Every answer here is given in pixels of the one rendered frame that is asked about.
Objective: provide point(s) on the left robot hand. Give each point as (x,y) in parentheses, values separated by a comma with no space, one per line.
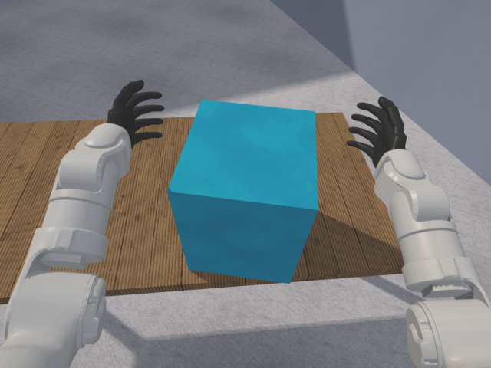
(124,112)

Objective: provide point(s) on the table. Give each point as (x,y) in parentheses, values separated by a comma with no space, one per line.
(352,234)

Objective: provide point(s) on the robot right upper arm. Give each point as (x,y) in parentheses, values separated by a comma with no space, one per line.
(449,334)

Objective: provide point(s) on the right robot hand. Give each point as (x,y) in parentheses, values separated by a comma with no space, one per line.
(390,130)

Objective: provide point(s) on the robot right forearm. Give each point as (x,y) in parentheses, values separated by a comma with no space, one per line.
(434,260)

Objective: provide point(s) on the robot left forearm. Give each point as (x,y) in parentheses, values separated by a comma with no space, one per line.
(82,198)

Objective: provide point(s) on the carton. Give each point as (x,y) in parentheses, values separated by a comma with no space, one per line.
(244,193)

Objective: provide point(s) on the robot left upper arm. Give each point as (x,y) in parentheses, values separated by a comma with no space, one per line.
(55,313)

